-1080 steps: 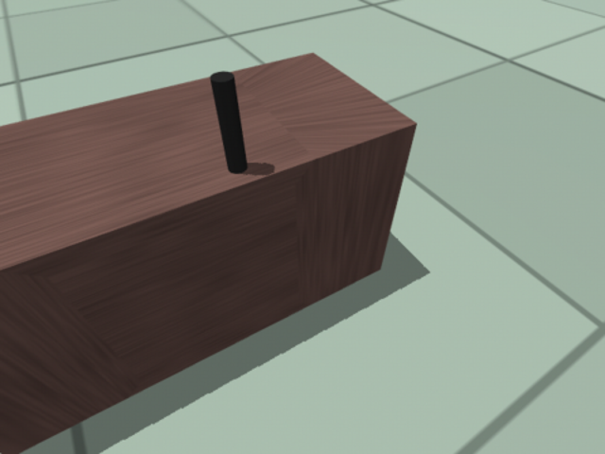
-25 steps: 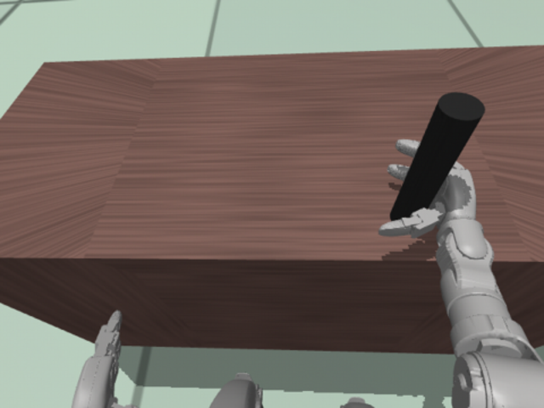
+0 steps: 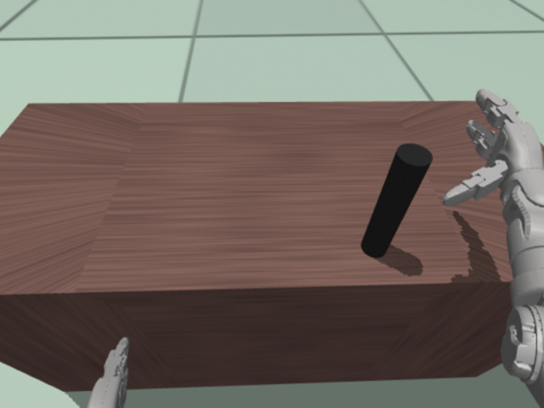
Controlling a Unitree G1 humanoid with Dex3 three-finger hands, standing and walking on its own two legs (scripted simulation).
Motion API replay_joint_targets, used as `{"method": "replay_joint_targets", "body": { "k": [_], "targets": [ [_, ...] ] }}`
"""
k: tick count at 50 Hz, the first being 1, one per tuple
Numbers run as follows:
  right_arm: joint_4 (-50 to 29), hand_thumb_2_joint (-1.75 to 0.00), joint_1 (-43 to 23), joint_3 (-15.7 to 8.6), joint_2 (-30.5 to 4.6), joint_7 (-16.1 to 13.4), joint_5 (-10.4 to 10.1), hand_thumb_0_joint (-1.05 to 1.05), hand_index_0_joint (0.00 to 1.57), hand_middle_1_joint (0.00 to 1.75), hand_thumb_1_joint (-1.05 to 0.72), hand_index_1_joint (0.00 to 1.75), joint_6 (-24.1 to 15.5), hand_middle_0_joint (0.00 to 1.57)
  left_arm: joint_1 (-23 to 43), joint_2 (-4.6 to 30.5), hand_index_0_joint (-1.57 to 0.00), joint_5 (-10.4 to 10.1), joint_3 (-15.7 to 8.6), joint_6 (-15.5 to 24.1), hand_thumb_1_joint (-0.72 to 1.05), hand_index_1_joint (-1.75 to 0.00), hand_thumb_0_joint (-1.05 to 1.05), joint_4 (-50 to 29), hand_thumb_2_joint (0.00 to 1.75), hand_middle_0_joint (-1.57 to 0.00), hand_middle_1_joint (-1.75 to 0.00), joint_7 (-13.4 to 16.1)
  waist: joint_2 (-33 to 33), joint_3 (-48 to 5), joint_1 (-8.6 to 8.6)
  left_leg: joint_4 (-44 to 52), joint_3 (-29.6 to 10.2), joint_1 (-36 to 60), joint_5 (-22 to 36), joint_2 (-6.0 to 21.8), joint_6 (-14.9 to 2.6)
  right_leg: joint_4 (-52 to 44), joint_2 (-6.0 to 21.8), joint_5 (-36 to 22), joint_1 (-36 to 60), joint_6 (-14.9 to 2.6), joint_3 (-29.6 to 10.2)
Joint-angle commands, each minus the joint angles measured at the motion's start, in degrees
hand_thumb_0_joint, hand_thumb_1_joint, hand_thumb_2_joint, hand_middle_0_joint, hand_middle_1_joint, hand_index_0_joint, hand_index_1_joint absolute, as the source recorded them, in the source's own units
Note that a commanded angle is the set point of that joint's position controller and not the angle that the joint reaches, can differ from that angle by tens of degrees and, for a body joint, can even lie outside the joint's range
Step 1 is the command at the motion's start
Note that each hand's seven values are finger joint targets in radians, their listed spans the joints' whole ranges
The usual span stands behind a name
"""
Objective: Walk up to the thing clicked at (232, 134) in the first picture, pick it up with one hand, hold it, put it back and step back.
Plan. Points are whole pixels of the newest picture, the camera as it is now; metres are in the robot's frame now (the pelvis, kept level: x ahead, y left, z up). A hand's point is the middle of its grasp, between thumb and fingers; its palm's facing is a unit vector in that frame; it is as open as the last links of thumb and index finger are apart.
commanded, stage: sink last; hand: right
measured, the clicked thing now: (390, 208) +0.42 -0.16 +0.07
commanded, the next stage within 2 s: home in 1.16 s
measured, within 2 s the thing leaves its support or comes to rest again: neither
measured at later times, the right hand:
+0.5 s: hand (521, 250) +0.31 -0.29 +0.12, palm faces +0.33 +0.88 -0.35, open 17.7 cm
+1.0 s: hand out of the picture +0.17 -0.27 +0.09, palm faces +0.40 +0.82 -0.41, open 17.6 cm
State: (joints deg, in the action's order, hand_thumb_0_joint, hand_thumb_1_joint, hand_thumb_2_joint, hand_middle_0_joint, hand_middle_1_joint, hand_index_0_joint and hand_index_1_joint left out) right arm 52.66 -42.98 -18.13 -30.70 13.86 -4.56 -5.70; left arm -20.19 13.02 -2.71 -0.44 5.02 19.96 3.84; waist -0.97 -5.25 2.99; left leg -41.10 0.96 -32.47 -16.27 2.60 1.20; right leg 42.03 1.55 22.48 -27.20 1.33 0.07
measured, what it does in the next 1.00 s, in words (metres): stands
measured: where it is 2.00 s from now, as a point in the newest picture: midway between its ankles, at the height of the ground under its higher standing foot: outside the picture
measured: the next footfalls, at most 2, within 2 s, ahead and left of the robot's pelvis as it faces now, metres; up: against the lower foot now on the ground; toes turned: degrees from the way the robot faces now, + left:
none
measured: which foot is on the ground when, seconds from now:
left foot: down 0.00-1.00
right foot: down 0.00-1.00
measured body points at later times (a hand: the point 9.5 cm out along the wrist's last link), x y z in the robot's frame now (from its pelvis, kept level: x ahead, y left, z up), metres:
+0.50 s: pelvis +0.02 +0.00 +0.02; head +0.02 +0.01 +0.47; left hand +0.17 +0.26 -0.05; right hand +0.28 -0.33 +0.15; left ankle +0.04 +0.13 -0.71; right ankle -0.02 -0.13 -0.71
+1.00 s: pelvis +0.00 +0.01 +0.02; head +0.00 +0.03 +0.47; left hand +0.17 +0.27 -0.06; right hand +0.14 -0.31 +0.12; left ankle +0.04 +0.13 -0.71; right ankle -0.02 -0.13 -0.71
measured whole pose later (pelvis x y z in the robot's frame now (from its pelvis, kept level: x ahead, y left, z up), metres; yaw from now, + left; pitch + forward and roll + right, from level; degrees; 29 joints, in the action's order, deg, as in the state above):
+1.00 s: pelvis +0.00 +0.01 +0.02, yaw -2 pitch -3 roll +0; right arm -5.9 26.9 -16.9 -17.1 -2.5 -2.4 -8.6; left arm -16.0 12.8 -1.0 -9.0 5.9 32.8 4.6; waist -2.5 1.7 -3.2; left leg -28.9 3.7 -13.8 -12.3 3.2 0.8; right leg 28.0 1.1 16.4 -9.0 1.8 -2.1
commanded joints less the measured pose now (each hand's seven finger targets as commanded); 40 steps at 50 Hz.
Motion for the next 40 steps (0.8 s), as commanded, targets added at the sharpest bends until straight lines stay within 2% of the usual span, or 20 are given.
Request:
{"method": "replay_joint_targets", "body": {
  "k": [1,5,7,11,13,14,16,19,21,22,24,26,27,29,30,32,33,35,37,40],
  "targets": [
    [-9.79,-0.02,-18.82,-3.67,-20.03,-4.18,2.95,0.0,0.06,0.06,0.61,0.06,-2.06,0.05,-1.32,6.22,-0.04,0.06,-2.17,2.19,-0.52,-0.04,0.0,-8.24,0.05,-0.04,-0.05,-0.49,0.67,-13.35,-1.51,7.38,1.77,13.68,10.05,-1.33,-1.04,-8.69,-2.15,-13.05,4.18,-1.75,2.25],
    [-13.93,-0.03,-18.81,-6.73,-24.81,-7.59,4.37,0.0,0.05,0.06,0.61,0.06,-1.89,0.05,-0.13,9.12,-0.04,0.18,-5.55,1.64,-0.53,-0.05,0.0,-7.96,0.07,-0.04,-0.05,-1.02,-0.24,-17.46,-2.24,8.14,1.52,17.86,14.16,-1.03,-0.96,-9.35,-2.47,-16.81,6.61,-1.76,2.43],
    [-16.93,-0.03,-18.47,-6.46,-23.49,-8.89,4.56,0.0,0.05,0.06,0.61,0.06,-2.25,0.05,2.76,7.96,-0.04,0.04,-4.44,1.8,-0.53,-0.04,0.0,-8.6,0.07,-0.04,-0.04,-1.12,-3.18,-19.51,-2.74,8.35,1.66,18.77,15.34,-1.18,-1.46,-9.63,-2.42,-18.84,9.0,-1.37,2.31],
    [-22.07,-0.03,-11.86,-5.4,-20.69,-11.72,4.39,0.0,0.05,0.06,0.61,0.06,-2.42,0.05,5.28,11.46,-0.04,0.09,-8.07,2.51,-0.54,-0.05,0.0,-10.13,0.07,-0.04,-0.04,-0.15,-4.17,-21.22,-2.73,8.63,2.54,20.38,18.96,-1.72,-2.05,-10.13,-1.77,-24.03,13.37,-0.82,1.8],
    [-26.35,-0.03,-6.14,-4.51,-17.77,-12.61,3.93,0.0,0.05,0.06,0.61,0.06,-2.41,0.05,6.2,12.08,-0.04,0.09,-8.43,3.01,-0.54,-0.04,0.0,-13.18,0.07,-0.04,-0.04,0.14,-2.92,-20.76,-2.76,8.89,3.01,20.5,20.21,-2.03,-2.14,-10.48,-1.33,-26.27,14.83,-0.66,1.59],
    [-25.35,-0.03,-0.12,-4.14,-15.6,-12.96,3.73,0.0,0.05,0.06,0.61,0.06,-1.86,0.05,0.6,10.41,-0.04,0.1,-7.91,2.41,-0.53,-0.05,0.0,-6.9,0.07,-0.04,-0.04,-0.07,-4.35,-16.84,-3.33,9.22,3.2,19.81,19.61,-2.13,-2.46,-11.21,-1.25,-26.2,13.36,-0.44,1.7],
    [-31.21,-0.03,7.64,-2.63,-12.07,-12.89,2.87,0.0,0.05,0.06,0.61,0.06,-1.73,0.05,0.5,6.47,-0.04,-0.39,-5.36,1.82,-0.54,-0.05,0.0,-4.97,0.07,-0.04,-0.04,-0.83,-5.03,-11.32,-4.25,10.61,3.36,19.45,16.67,-2.08,-2.39,-12.68,-1.18,-23.07,11.73,-0.58,2.05],
    [-44.53,-0.03,19.36,-2.19,-8.93,-12.9,1.59,0.0,0.05,0.06,0.61,0.06,-1.27,0.05,0.68,7.73,-0.04,-0.54,-7.66,0.84,-0.53,-0.05,0.0,-2.71,0.06,-0.04,-0.05,-1.48,-5.73,-9.38,-4.62,11.72,3.55,19.7,16.28,-2.5,-2.62,-14.4,-0.81,-23.4,12.48,-0.4,2.23],
    [-51.67,-0.04,27.51,-4.28,-8.88,-13.19,0.9,0.0,0.05,0.06,0.61,0.06,-1.13,0.05,-0.49,7.42,-0.04,-0.77,-8.7,-0.15,-0.53,-0.05,0.0,1.4,0.07,-0.04,-0.05,-1.99,-6.45,-6.34,-4.92,12.49,3.85,19.9,15.66,-2.77,-2.63,-15.46,-0.49,-23.33,12.23,-0.21,1.88],
    [-56.8,-0.04,30.21,-4.28,-7.88,-13.42,0.62,0.0,0.05,0.06,0.61,0.06,-1.39,0.05,1.41,5.63,-0.04,-0.63,-6.96,-0.48,-0.54,-0.05,0.0,1.34,0.07,-0.05,-0.05,-2.32,-6.23,-6.19,-5.89,12.98,3.69,21.98,16.34,-2.43,-2.56,-15.53,-0.92,-23.39,11.51,-0.43,2.07],
    [-65.65,-0.04,34.91,-7.51,-9.52,-14.44,0.5,0.0,0.05,0.06,0.61,0.06,-2.04,0.05,5.14,8.4,-0.04,-0.4,-9.69,-0.61,-0.54,-0.05,0.0,-0.07,0.07,-0.05,-0.05,-1.74,-5.27,-7.19,-5.88,13.57,3.57,23.58,16.27,-2.21,-2.25,-16.1,-1.04,-22.53,12.57,-0.76,1.99],
    [-70.81,-0.03,40.69,-7.75,-8.1,-15.32,0.37,0.0,0.05,0.06,0.61,0.06,-2.42,0.05,5.95,9.94,-0.04,0.05,-10.97,-0.62,-0.53,-0.05,0.0,-0.53,0.06,-0.05,-0.05,-0.99,-4.65,-7.57,-4.82,13.71,3.75,24.42,16.89,-2.34,-2.08,-16.39,-0.81,-23.49,14.23,-0.74,1.55],
    [-74.42,-0.04,43.12,-8.24,-7.71,-15.93,0.37,0.0,0.05,0.06,0.61,0.06,-2.85,0.05,8.71,10.53,-0.05,0.08,-11.01,-0.24,-0.53,-0.05,0.0,-3.47,0.06,-0.05,-0.05,-0.63,-4.79,-7.46,-5.46,13.85,3.78,24.75,16.24,-2.37,-2.05,-16.63,-0.69,-23.14,14.81,-0.7,1.36],
    [-75.55,-0.04,50.5,-7.31,-4.53,-16.95,0.45,0.0,0.05,0.06,0.61,0.06,-3.35,0.05,9.05,8.95,-0.05,0.46,-10.06,-0.13,-0.53,-0.05,0.0,-3.64,0.06,-0.05,-0.05,0.2,-3.04,-5.1,-5.56,14.67,3.76,25.22,14.57,-2.12,-1.74,-16.9,-1.09,-20.65,14.1,-1.2,1.52],
    [-74.15,-0.04,55.08,-4.48,-0.66,-16.85,0.62,0.0,0.05,0.06,0.61,0.06,-3.3,0.05,8.41,8.25,-0.05,0.6,-9.85,-0.04,-0.53,-0.05,0.0,-3.31,0.06,-0.05,-0.05,0.41,-1.02,-3.31,-4.73,15.0,3.78,24.74,13.56,-1.95,-1.48,-17.08,-1.2,-19.0,14.02,-1.47,1.72],
    [-74.93,-0.04,58.62,-6.03,-0.42,-17.12,0.56,0.0,0.05,0.06,0.6,0.06,-3.59,0.05,7.26,9.09,-0.05,0.82,-11.28,0.26,-0.52,-0.05,0.0,-3.94,0.06,-0.05,-0.05,0.89,-0.42,-1.66,-4.64,15.94,3.91,24.32,10.73,-1.62,-1.17,-17.45,-1.59,-15.92,13.47,-1.81,1.86],
    [-77.89,-0.04,60.55,-4.77,0.7,-16.99,0.69,0.0,0.05,0.06,0.6,0.06,-4.18,0.05,8.72,9.38,-0.05,0.85,-11.28,0.72,-0.52,-0.05,0.0,-6.48,0.05,-0.05,-0.05,0.82,0.5,-2.3,-5.14,15.96,3.97,24.52,10.38,-1.5,-1.18,-17.66,-1.65,-15.8,13.88,-1.89,1.93],
    [-72.05,-0.04,68.76,-2.2,4.7,-16.32,0.76,0.0,0.05,0.06,0.61,0.06,-4.18,0.05,2.15,5.86,-0.05,0.69,-9.63,0.3,-0.51,-0.04,0.0,0.88,0.04,-0.05,-0.05,0.19,0.01,3.36,-4.78,16.37,4.32,22.63,9.19,-1.63,-1.21,-18.52,-1.64,-14.77,12.75,-1.84,2.12],
    [-76.67,-0.04,69.01,-2.73,4.63,-16.07,0.58,0.0,0.05,0.06,0.6,0.06,-5.1,0.05,2.5,7.0,-0.06,0.51,-11.39,1.11,-0.51,-0.04,0.0,-1.35,0.04,-0.05,-0.05,0.1,0.35,2.8,-4.48,16.25,4.55,22.28,9.53,-1.65,-1.04,-18.58,-1.64,-15.02,13.5,-1.84,2.06],
    [-76.31,-0.05,63.16,-3.99,2.3,-16.35,1.22,0.0,0.05,0.06,0.58,0.06,-5.58,0.05,4.71,5.4,-0.05,0.93,-9.96,1.47,-0.52,-0.05,0.0,1.8,0.05,-0.05,-0.05,0.31,-0.96,4.69,-3.66,17.33,3.97,20.88,7.39,-1.15,-0.73,-19.32,-2.21,-11.98,13.46,-2.15,1.72]
  ]
}}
